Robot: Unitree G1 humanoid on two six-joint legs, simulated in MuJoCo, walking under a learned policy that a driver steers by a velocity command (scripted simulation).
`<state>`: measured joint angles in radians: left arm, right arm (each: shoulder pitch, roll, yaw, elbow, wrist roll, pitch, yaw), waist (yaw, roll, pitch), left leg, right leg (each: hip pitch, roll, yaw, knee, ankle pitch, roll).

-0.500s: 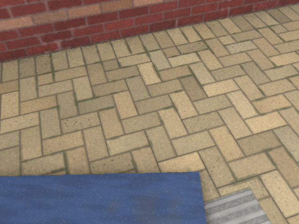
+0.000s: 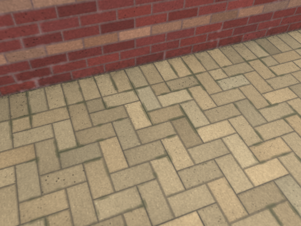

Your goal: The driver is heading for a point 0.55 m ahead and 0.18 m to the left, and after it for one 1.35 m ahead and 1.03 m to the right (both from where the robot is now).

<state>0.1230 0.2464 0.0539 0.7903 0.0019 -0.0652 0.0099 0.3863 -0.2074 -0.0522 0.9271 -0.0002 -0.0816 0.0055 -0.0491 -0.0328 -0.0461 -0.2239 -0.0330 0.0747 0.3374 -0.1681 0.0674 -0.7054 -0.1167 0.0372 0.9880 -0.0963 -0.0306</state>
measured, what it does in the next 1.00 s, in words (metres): walks ahead, turning left: right foot, then left foot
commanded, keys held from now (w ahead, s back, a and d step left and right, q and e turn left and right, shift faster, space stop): w+q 0.74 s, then e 0.26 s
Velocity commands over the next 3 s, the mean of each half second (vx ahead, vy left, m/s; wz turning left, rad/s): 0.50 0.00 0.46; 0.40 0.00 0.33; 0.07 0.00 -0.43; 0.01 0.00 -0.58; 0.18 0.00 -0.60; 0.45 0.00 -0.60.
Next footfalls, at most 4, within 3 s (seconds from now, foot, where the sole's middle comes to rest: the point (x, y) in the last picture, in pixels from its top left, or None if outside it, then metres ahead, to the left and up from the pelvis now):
0.22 right None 0.28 -0.15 -0.78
0.74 left None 0.47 0.20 -0.79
1.14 right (124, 185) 0.75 0.10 -0.83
1.50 left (77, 209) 0.64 0.32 -0.83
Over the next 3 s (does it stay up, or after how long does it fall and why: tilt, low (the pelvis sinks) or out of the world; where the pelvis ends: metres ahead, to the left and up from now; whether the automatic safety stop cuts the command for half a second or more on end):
stays up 0.84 -0.03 -0.06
